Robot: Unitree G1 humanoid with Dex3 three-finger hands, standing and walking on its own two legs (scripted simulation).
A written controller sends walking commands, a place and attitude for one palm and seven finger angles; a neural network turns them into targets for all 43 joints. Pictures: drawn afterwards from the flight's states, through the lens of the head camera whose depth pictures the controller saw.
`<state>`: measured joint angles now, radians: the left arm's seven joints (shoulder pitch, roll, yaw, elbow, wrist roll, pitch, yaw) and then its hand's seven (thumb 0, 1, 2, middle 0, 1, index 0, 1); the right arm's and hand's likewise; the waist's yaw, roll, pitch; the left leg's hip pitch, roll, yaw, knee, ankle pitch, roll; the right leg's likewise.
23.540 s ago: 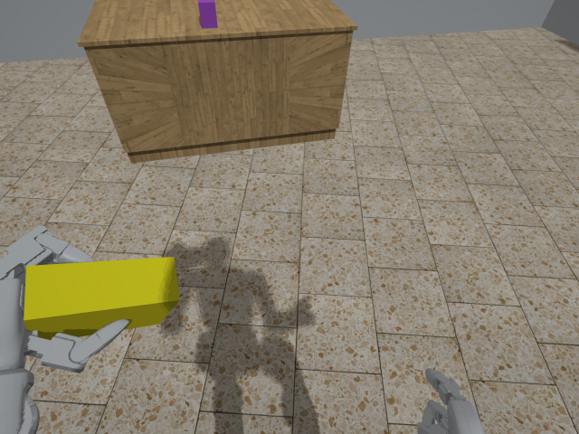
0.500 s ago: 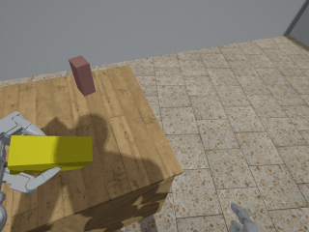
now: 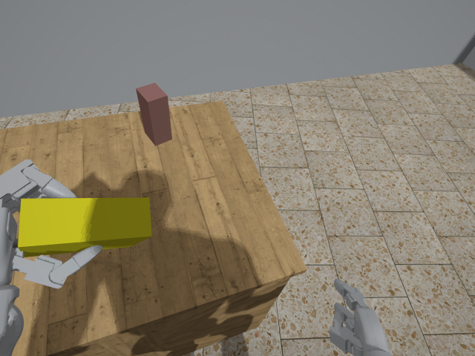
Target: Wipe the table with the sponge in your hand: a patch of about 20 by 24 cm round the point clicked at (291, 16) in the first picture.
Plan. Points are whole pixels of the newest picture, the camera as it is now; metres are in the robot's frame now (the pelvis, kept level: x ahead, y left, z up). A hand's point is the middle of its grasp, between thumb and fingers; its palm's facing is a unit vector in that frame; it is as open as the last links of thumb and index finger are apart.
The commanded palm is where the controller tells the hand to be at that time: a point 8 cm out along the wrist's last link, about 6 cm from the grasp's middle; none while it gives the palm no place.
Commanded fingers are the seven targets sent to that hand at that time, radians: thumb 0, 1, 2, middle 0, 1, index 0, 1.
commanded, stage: look again from close up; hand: left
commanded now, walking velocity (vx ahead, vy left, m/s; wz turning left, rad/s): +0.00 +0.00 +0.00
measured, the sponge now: (106, 226) +0.24 +0.21 +0.13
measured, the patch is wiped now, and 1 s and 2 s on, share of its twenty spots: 0.00 0.00 0.00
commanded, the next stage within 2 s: come to a stop and stand still in 0.34 s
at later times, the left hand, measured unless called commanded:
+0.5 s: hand (84, 228) +0.22 +0.22 +0.16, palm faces +0.35 -0.85 -0.39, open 9.4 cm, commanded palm +0.16 +0.26 +0.18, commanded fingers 0.00 0.10 1.30 -1.20 -1.60 -1.20 -1.60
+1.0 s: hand (83, 213) +0.23 +0.23 +0.16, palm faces +0.35 -0.85 -0.40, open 9.4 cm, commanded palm +0.17 +0.26 +0.18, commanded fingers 0.00 0.10 1.30 -1.20 -1.60 -1.20 -1.60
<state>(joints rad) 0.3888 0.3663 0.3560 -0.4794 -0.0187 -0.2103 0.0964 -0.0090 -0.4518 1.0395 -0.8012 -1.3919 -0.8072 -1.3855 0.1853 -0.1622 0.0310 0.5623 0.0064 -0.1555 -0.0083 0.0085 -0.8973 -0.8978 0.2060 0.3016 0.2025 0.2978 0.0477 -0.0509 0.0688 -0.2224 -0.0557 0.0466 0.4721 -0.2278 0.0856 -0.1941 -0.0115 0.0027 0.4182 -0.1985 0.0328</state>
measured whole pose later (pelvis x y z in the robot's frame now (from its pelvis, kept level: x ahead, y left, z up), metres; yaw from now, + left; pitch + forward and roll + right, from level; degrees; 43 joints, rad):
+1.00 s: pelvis +0.00 -0.02 +0.00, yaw -2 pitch +0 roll -1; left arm 0.38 0.38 0.37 -0.42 -0.04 -0.25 0.08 -0.01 -0.45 1.04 -0.80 -1.40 -0.80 -1.39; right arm 0.22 -0.20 0.01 0.58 0.01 -0.18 0.01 0.01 -0.90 -0.90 0.20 0.30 0.20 0.30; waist 0.02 -0.01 0.05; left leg -0.24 -0.03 0.07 0.46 -0.22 0.07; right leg -0.24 0.01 0.03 0.43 -0.20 0.01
